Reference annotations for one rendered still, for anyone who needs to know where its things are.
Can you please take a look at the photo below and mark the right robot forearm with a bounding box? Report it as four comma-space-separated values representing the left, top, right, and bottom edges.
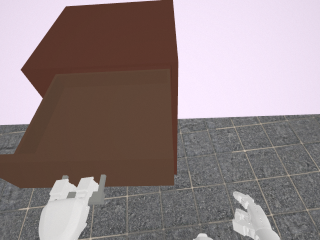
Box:
254, 228, 281, 240

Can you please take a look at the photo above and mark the drawer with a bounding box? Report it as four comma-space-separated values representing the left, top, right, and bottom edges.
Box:
0, 69, 174, 188

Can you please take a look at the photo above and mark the robot right shin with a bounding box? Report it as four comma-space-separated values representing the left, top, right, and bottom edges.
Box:
197, 233, 208, 237

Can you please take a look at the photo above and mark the handle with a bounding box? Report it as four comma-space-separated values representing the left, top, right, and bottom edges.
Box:
55, 174, 107, 205

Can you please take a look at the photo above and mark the left robot hand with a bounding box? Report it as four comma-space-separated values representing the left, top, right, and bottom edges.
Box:
38, 177, 99, 240

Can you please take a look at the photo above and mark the right robot hand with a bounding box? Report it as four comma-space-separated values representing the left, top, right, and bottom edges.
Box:
232, 191, 272, 240

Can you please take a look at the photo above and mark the cabinet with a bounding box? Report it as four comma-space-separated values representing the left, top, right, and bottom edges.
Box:
21, 0, 179, 175

